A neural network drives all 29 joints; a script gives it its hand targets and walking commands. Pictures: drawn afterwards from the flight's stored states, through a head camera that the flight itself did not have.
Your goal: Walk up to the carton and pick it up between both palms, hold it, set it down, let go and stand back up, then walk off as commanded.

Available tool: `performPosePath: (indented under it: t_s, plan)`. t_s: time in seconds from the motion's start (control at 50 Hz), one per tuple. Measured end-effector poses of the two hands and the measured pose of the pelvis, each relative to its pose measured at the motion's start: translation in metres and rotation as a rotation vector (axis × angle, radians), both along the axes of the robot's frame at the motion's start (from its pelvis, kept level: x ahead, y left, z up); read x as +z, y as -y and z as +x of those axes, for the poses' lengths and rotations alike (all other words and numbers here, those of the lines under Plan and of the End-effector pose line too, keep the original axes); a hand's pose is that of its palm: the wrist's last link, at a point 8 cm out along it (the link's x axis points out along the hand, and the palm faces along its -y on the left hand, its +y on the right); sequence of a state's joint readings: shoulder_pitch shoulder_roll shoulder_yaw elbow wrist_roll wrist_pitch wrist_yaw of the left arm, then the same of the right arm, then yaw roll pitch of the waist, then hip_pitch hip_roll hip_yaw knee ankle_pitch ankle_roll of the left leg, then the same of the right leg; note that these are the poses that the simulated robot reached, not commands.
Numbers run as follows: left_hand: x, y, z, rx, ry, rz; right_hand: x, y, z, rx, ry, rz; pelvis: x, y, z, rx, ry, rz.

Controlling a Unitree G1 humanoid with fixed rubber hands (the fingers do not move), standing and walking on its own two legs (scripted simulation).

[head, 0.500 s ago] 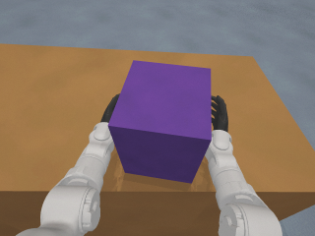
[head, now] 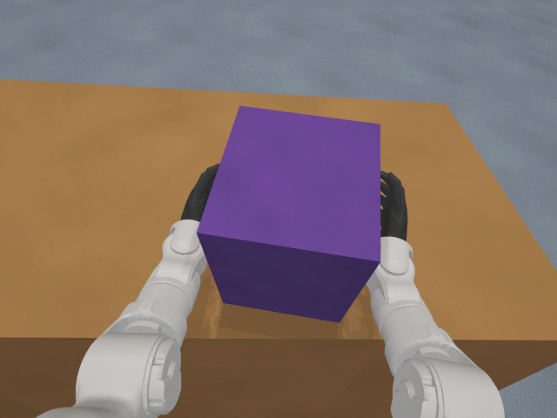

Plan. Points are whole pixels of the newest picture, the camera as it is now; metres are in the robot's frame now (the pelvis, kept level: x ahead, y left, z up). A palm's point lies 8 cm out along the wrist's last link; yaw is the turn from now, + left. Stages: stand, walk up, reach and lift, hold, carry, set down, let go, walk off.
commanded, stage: reach and lift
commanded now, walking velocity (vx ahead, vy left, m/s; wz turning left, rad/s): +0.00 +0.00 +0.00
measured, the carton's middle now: (293, 222) +0.41 -0.01 +0.07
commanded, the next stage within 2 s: none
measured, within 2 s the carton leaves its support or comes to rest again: neither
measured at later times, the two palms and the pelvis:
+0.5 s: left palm (191, 191) +0.39 +0.14 +0.15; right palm (409, 210) +0.37 -0.15 +0.15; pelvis -0.01 +0.00 +0.00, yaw +0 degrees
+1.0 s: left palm (179, 179) +0.37 +0.14 +0.19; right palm (417, 196) +0.36 -0.15 +0.19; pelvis -0.03 +0.00 +0.00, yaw +0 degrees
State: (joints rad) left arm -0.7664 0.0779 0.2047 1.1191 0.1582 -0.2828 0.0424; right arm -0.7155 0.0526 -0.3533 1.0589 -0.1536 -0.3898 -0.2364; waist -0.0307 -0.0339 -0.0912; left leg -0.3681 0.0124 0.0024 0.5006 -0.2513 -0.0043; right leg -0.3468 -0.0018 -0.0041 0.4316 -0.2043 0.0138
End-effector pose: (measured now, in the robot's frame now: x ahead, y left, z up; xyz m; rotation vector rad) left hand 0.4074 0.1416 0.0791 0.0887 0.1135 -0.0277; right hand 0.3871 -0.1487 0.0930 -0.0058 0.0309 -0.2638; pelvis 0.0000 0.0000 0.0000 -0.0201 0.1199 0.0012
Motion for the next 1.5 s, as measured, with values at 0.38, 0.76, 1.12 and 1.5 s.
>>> performPosePath:
  t_s: [0.38,0.76,1.12,1.5]
  plan:
    - [0.043,-0.001,-0.015,0.027,-0.075,0.025,0.034,-0.001,-0.008,0.019,-0.067,0.081,0.001,-0.002,-0.007,0.001,0.065,-0.003]
    - [0.106,0.001,-0.035,0.043,-0.095,0.025,0.092,0.002,-0.025,0.038,-0.088,0.052,0.0,-0.002,-0.029,0.004,0.205,-0.003]
    - [0.11,-0.007,-0.045,0.09,-0.148,0.019,0.097,-0.006,-0.023,0.078,-0.133,0.098,0.0,-0.002,-0.031,0.005,0.213,-0.003]
    - [0.131,-0.007,-0.055,0.121,-0.14,0.008,0.126,-0.008,-0.023,0.107,-0.128,0.09,0.0,-0.002,-0.032,0.005,0.214,-0.003]
